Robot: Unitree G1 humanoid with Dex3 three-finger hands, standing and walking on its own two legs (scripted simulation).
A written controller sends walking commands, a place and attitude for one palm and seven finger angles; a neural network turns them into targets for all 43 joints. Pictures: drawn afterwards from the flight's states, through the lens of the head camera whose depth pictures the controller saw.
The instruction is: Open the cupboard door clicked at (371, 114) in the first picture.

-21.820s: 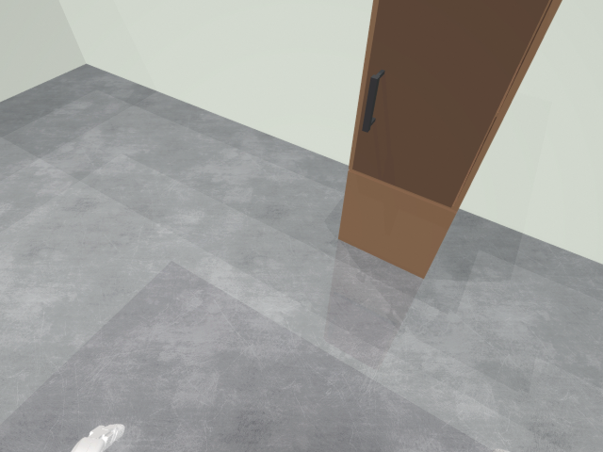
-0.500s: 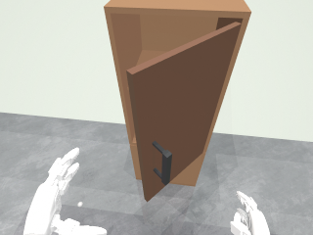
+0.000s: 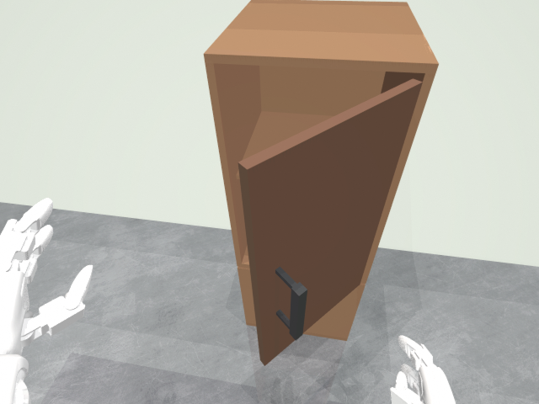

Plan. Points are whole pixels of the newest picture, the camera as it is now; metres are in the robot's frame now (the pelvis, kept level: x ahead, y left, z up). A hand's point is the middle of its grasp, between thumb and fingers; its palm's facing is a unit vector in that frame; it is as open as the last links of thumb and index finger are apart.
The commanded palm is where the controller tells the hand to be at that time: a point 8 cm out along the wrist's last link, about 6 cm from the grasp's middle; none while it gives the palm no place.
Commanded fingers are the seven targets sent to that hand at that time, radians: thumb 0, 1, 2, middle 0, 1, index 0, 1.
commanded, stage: draw the hand back to the body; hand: left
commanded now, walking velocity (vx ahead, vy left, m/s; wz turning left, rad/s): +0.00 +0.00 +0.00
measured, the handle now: (289, 305) +0.31 +0.01 -0.06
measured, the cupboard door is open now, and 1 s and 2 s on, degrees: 49 49 49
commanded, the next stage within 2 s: step back with the hand held close in 0.42 s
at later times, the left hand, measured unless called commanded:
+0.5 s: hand (68, 289) +0.18 +0.24 +0.17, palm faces +0.46 -0.80 -0.40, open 7.4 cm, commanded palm +0.13 +0.28 +0.18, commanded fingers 0.00 0.90 0.90 -0.20 -0.30 -0.20 -0.30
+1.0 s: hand (46, 314) +0.16 +0.25 +0.17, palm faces +0.35 -0.79 -0.51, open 7.4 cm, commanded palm +0.10 +0.29 +0.19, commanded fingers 0.00 0.90 0.90 -0.20 -0.30 -0.20 -0.30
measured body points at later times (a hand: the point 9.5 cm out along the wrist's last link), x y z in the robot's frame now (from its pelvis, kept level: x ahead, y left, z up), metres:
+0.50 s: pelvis +0.00 -0.02 +0.01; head -0.02 -0.04 +0.46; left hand +0.15 +0.28 +0.19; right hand +0.19 -0.24 -0.07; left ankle +0.00 +0.10 -0.73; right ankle -0.04 -0.13 -0.73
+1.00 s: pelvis -0.05 -0.01 +0.01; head -0.04 +0.00 +0.46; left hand +0.13 +0.29 +0.20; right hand +0.12 -0.26 -0.07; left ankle +0.00 +0.10 -0.73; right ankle -0.04 -0.13 -0.73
